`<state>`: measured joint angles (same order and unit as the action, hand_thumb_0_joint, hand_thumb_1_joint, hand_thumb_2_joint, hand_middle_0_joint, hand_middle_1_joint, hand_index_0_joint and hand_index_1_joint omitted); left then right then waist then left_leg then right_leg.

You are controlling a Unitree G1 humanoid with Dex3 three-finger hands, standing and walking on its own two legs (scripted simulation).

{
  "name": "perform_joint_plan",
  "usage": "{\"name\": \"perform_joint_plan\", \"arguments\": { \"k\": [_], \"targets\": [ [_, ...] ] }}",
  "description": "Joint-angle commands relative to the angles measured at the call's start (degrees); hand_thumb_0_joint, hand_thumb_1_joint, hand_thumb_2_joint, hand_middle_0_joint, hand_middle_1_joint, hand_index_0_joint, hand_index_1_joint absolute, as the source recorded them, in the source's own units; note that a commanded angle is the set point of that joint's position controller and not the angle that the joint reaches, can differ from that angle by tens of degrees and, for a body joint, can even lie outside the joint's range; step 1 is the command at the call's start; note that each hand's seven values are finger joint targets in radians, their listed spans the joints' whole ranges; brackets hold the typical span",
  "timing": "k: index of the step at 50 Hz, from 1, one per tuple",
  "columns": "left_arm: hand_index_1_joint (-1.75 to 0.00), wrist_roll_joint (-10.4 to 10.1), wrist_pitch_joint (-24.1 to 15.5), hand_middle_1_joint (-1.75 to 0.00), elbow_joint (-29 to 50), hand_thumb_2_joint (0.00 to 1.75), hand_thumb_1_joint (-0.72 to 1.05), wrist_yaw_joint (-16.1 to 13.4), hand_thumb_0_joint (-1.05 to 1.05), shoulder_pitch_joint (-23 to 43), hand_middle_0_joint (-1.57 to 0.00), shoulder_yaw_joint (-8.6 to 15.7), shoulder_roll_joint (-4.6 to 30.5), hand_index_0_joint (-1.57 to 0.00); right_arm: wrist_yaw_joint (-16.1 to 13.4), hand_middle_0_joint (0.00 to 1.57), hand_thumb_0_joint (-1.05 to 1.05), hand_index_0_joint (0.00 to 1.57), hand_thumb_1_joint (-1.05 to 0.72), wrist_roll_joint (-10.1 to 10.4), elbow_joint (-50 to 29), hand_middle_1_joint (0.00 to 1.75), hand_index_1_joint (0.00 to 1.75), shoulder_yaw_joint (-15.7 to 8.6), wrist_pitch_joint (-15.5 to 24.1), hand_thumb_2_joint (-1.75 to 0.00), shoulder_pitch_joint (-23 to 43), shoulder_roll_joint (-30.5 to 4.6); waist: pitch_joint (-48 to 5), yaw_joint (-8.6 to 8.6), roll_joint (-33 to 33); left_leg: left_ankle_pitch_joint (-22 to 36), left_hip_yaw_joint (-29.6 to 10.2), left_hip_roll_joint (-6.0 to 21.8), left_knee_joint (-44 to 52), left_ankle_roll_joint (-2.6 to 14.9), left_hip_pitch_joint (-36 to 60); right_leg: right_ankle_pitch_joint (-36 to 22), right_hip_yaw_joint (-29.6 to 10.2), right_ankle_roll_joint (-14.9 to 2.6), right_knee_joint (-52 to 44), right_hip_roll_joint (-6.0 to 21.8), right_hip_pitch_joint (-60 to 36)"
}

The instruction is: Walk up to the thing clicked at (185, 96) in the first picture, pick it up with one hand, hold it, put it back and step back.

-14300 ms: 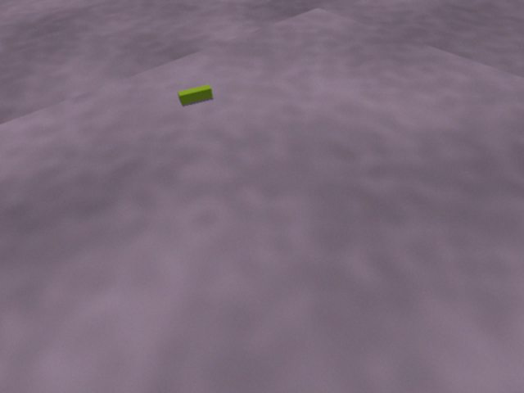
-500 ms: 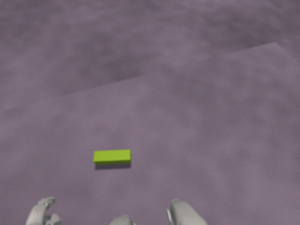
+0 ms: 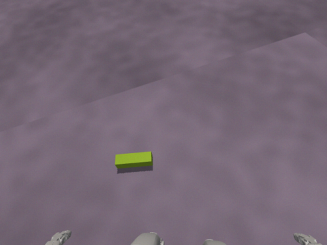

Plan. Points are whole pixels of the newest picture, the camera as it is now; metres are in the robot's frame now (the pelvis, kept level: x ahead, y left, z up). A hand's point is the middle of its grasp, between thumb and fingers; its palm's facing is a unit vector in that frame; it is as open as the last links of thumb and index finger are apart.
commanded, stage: walk up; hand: left
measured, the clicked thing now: (134, 160) +0.64 +0.27 -0.73
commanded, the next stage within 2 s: stand in 1.56 s
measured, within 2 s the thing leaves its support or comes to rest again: neither
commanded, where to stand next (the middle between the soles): +0.25 +0.00 m, yaw +2 degrees
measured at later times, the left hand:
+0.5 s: hand out of the picture -0.10 +0.24 -0.15, palm faces -0.01 -0.92 -0.38, open 7.4 cm
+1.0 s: hand out of the picture -0.06 +0.24 -0.14, palm faces +0.05 -0.93 -0.37, open 7.4 cm
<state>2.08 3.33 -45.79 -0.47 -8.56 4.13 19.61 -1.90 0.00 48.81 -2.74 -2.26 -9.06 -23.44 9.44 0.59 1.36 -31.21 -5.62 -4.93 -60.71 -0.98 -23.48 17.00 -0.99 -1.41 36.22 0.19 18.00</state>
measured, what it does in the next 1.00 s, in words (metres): walks backwards: left foot, then right foot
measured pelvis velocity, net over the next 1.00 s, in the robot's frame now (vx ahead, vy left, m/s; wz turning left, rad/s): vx -0.14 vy -0.02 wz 0.04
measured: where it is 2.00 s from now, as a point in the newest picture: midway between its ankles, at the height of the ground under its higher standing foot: outside the picture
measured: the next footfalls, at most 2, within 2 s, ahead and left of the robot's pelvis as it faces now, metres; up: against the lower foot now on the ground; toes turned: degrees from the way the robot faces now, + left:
left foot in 0.10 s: -0.02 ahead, +0.12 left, +0.00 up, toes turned +1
right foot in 0.42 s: -0.11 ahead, -0.14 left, +0.00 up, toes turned +2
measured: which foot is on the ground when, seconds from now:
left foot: up 0.00-0.08, down 0.10-0.44, up 0.46-0.68, down 0.70-1.00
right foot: down 0.00-0.12, up 0.14-0.40, down 0.42-1.00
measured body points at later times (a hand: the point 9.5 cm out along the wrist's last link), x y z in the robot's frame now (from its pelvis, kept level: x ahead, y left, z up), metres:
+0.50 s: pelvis -0.14 -0.03 -0.01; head -0.12 -0.04 +0.44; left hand -0.10 +0.28 -0.13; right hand -0.03 -0.35 -0.12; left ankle -0.08 +0.11 -0.71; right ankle -0.16 -0.15 -0.73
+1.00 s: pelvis -0.14 -0.02 +0.00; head -0.13 -0.03 +0.45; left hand -0.06 +0.29 -0.11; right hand -0.06 -0.32 -0.12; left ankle -0.15 +0.10 -0.72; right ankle -0.15 -0.14 -0.73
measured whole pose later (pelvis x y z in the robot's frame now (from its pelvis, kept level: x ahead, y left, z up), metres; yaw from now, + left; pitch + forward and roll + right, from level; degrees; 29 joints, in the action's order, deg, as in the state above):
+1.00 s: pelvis -0.14 -0.02 +0.00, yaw +3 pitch -3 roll +0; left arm 1.1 -2.1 -55.5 0.5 -9.4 2.9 20.4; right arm 0.9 -0.9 55.6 -2.4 0.3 -11.7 -20.6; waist 3.7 0.0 1.3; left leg -26.2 -2.9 -0.7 -39.9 0.3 -15.4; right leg 18.5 1.5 -0.7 32.3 0.5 11.1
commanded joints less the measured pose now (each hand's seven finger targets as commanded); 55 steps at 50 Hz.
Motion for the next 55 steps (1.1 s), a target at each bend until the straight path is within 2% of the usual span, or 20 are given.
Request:
{"name": "perform_joint_plan", "arguments": {
  "k": [1, 4, 6, 7, 10, 16, 19, 20, 22, 23, 26, 32, 35, 36, 38, 43, 46, 47, 52, 55],
  "targets": [
    [-0.30, 0.1, -1.0, -0.30, 6.3, 0.90, 0.90, -1.6, 0.00, -0.9, -0.20, 3.9, 14.4, -0.20, -0.8, 0.20, 0.00, 0.20, -0.90, -0.7, -4.5, 0.30, 0.30, -2.5, 1.6, -0.90, -3.0, -8.4, -12.7, 1.78, -13.5, 0.9, 3.1, 3.7, 18.0, 0.37, -1.1, -37.2, -12.4, -10.78, -3.3, 13.6, -16.7],
    [-0.30, -1.0, -0.2, -0.30, 7.2, 0.90, 0.90, -0.9, 0.00, 0.6, -0.20, 3.2, 14.7, -0.20, -0.4, 0.20, 0.00, 0.20, -0.90, -1.4, -2.6, 0.30, 0.30, -3.3, 2.2, -0.90, -6.8, -9.0, -15.1, -0.79, -9.0, 22.1, 4.3, 4.4, 37.3, 2.04, 10.3, -28.3, -9.9, -6.26, 2.9, 10.4, -10.7],
    [-0.30, -1.5, 0.0, -0.30, 8.3, 0.90, 0.90, -0.9, 0.00, 1.4, -0.20, 2.4, 11.4, -0.20, 0.2, 0.20, 0.00, 0.20, -0.90, -2.0, -4.6, 0.30, 0.30, -5.3, 2.1, -0.90, -2.4, -18.7, -13.0, -0.56, 11.0, 38.4, -21.7, 26.1, 40.3, 13.93, 13.1, 12.8, -0.4, 0.05, 16.7, -4.4, 7.4],
    [-0.30, -0.8, 0.2, -0.30, 7.9, 0.90, 0.90, -1.5, 0.00, 4.1, -0.20, 3.7, 13.6, -0.20, 0.3, 0.20, 0.00, 0.20, -0.90, -2.1, -5.2, 0.30, 0.30, -6.0, 2.3, -0.90, -2.3, -20.8, -11.5, -3.53, 11.4, 40.8, -27.9, 31.3, 41.6, 20.17, 6.1, 22.0, -7.5, 0.80, 29.5, -4.7, 5.2],
    [-0.30, -1.7, 0.6, -0.30, 4.2, 0.90, 0.90, -1.1, 0.00, -0.7, -0.20, 3.9, 13.1, -0.20, -0.6, 0.20, 0.00, 0.20, -0.90, -2.1, -5.6, 0.30, 0.30, -3.9, 2.4, -0.90, 3.3, -13.6, -9.1, 1.67, 2.9, 42.5, -9.7, 21.2, 36.7, 14.02, 7.6, 14.2, -11.5, 0.16, 38.9, -6.0, 8.6],
    [-0.30, -0.7, -2.1, -0.30, 2.1, 0.90, 0.90, 0.7, 0.00, -1.9, -0.20, 2.9, 12.2, -0.20, 0.4, 0.20, 0.00, 0.20, -0.90, -2.4, -5.1, 0.30, 0.30, -4.2, 2.7, -0.90, -0.8, -12.3, -10.6, -2.47, 9.4, 16.2, -6.8, 18.1, 37.1, 13.48, 16.6, 13.5, -3.1, 2.56, 9.9, -2.0, 4.7],
    [-0.30, -0.7, -3.8, -0.30, -2.9, 0.90, 0.90, 0.3, 0.00, -8.7, -0.20, 3.0, 11.3, -0.20, 1.1, 0.20, 0.00, 0.20, -0.90, -2.4, -5.3, 0.30, 0.30, -4.1, 1.5, -0.90, 1.6, -13.6, -11.3, 0.82, 10.1, 14.2, -3.4, 16.2, 32.1, 11.30, 9.1, 5.6, 2.2, 0.56, -12.3, -2.3, -9.3],
    [-0.30, -0.1, -4.4, -0.30, -4.5, 0.90, 0.90, -0.1, 0.00, -10.2, -0.20, 3.7, 12.8, -0.20, 1.2, 0.20, 0.00, 0.20, -0.90, -2.1, -5.1, 0.30, 0.30, -3.5, 1.1, -0.90, 0.7, -11.7, -10.0, 1.43, 5.8, 13.1, -1.7, 13.7, 27.0, 8.37, 2.9, 2.0, -0.6, -0.46, -15.3, -2.4, -13.9],
    [-0.30, 0.8, -5.1, -0.30, -1.8, 0.90, 0.90, -0.2, 0.00, -5.3, -0.20, 5.4, 21.2, -0.20, 1.1, 0.20, 0.00, 0.20, -0.90, -1.0, -6.4, 0.30, 0.30, -2.2, 1.2, -0.90, 1.7, -6.9, -6.6, 1.81, -11.5, -1.6, -0.1, 3.5, 13.7, 1.35, -6.0, 24.5, -31.5, -9.78, -23.9, 18.8, -2.0],
    [-0.30, 0.7, -5.1, -0.30, -0.9, 0.90, 0.90, -0.2, 0.00, -1.7, -0.20, 5.3, 23.1, -0.20, 0.8, 0.20, 0.00, 0.20, -0.90, -1.2, -5.1, 0.30, 0.30, -3.8, 1.0, -0.90, 4.0, -11.2, -1.3, 2.32, -9.6, -1.0, -5.2, 4.8, 6.2, 0.37, -0.4, 28.6, -35.2, -13.70, -25.3, 22.2, 10.7],
    [-0.30, 0.4, -6.0, -0.30, -0.8, 0.90, 0.90, -0.4, 0.00, 2.4, -0.20, 4.2, 16.9, -0.20, 1.4, 0.20, 0.00, 0.20, -0.90, -0.3, -1.7, 0.30, 0.30, -3.2, 1.9, -0.90, -0.9, -9.7, -2.0, -0.76, -7.4, 5.5, -3.3, 3.6, 5.7, 0.69, -0.9, 11.3, -18.5, -9.38, -19.7, 14.0, 2.9],
    [-0.30, 0.0, -5.7, -0.30, -2.3, 0.90, 0.90, 0.3, 0.00, -1.9, -0.20, 4.0, 17.4, -0.20, 2.4, 0.20, 0.00, 0.20, -0.90, -1.6, -0.1, 0.30, 0.30, -2.9, 3.7, -0.90, -1.3, -8.6, -5.0, 1.52, -11.4, 4.8, 4.1, 4.7, 27.2, 0.52, 4.2, 2.8, -14.2, -8.58, -15.4, 13.8, -6.2],
    [-0.30, -1.2, -5.0, -0.30, -2.1, 0.90, 0.90, 0.4, 0.00, -2.4, -0.20, 1.8, 12.8, -0.20, 1.7, 0.20, 0.00, 0.20, -0.90, -2.1, 2.2, 0.30, 0.30, -3.9, 5.1, -0.90, -6.1, -9.3, -11.3, -0.94, -5.2, 20.0, -2.9, 7.6, 41.2, 3.56, 21.6, -15.5, -5.6, -2.55, -0.9, 7.5, -1.9],
    [-0.30, -2.2, -4.9, -0.30, -2.4, 0.90, 0.90, 0.5, 0.00, -1.2, -0.20, 0.9, 10.1, -0.20, 1.6, 0.20, 0.00, 0.20, -0.90, -1.9, 1.8, 0.30, 0.30, -4.2, 5.3, -0.90, -4.4, -12.7, -11.6, -0.39, 4.1, 16.4, -18.3, 17.1, 43.4, 8.30, 19.7, 0.3, 0.1, 0.74, 4.0, 0.3, 3.2],
    [-0.30, -1.8, -4.6, -0.30, -3.2, 0.90, 0.90, 0.0, 0.00, 0.1, -0.20, 1.9, 13.7, -0.20, 2.0, 0.20, 0.00, 0.20, -0.90, -1.8, 1.5, 0.30, 0.30, -4.4, 5.3, -0.90, -3.3, -14.1, -8.4, -0.59, 3.7, 11.1, -20.2, 21.5, 43.8, 14.48, 12.9, 15.9, -1.2, 0.00, 9.0, 0.8, 1.6],
    [-0.30, -1.6, -6.3, -0.30, -6.9, 0.90, 0.90, -0.1, 0.00, -4.3, -0.20, 1.7, 12.0, -0.20, 2.0, 0.20, 0.00, 0.20, -0.90, -0.7, 1.2, 0.30, 0.30, -2.3, 4.4, -0.90, 1.8, -9.6, -8.9, 2.66, 6.2, 29.2, -5.2, 12.7, 34.5, 5.85, 7.6, -3.8, 0.1, -0.27, -13.3, 1.1, -12.7],
    [-0.30, -0.7, -6.9, -0.30, -7.1, 0.90, 0.90, -0.3, 0.00, -2.8, -0.20, 3.2, 19.6, -0.20, 1.6, 0.20, 0.00, 0.20, -0.90, -0.2, 1.4, 0.30, 0.30, -2.0, 3.5, -0.90, -0.3, -6.8, -8.0, 1.44, -7.6, 2.4, 1.5, 3.0, 19.0, 1.90, -0.8, 3.4, -21.9, -10.73, -20.0, 19.0, -12.2],
    [-0.30, -0.4, -7.0, -0.30, -5.3, 0.90, 0.90, -0.1, 0.00, 1.2, -0.20, 3.1, 19.0, -0.20, 1.5, 0.20, 0.00, 0.20, -0.90, -0.8, 2.7, 0.30, 0.30, -2.3, 3.6, -0.90, -2.3, -8.0, -6.2, 0.31, -7.2, 0.9, 1.3, 5.4, 16.9, 1.35, 1.2, 2.2, -22.9, -12.96, -19.2, 21.3, -8.6],
    [-0.30, -1.4, -6.4, -0.30, -5.4, 0.90, 0.90, 0.2, 0.00, 5.9, -0.20, 1.1, 14.4, -0.20, 1.9, 0.20, 0.00, 0.20, -0.90, -1.3, 5.7, 0.30, 0.30, -2.5, 5.2, -0.90, -5.7, -7.5, -8.4, -2.69, -7.1, 23.7, 0.3, 7.1, 37.2, 2.35, 15.3, -15.6, -5.0, -3.39, -9.1, 9.8, -3.5],
    [-0.30, -2.2, -5.5, -0.30, -7.1, 0.90, 0.90, 0.3, 0.00, 2.6, -0.20, 0.8, 12.3, -0.20, 2.0, 0.20, 0.00, 0.20, -0.90, -1.1, 4.4, 0.30, 0.30, -3.2, 5.7, -0.90, 0.1, -12.8, -9.3, 0.59, 1.8, 22.6, -13.8, 19.5, 41.4, 10.78, 11.8, 6.3, 1.2, 0.46, -3.2, 0.9, -5.1]
  ]
}}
